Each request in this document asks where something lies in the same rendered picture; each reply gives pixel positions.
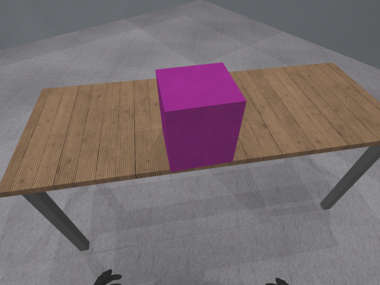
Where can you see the carton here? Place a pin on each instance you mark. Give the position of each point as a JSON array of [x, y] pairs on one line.
[[201, 111]]

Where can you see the robot left hand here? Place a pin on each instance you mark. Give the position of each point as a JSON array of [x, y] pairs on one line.
[[106, 277]]

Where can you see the table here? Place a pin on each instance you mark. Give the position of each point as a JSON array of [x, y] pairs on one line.
[[99, 133]]

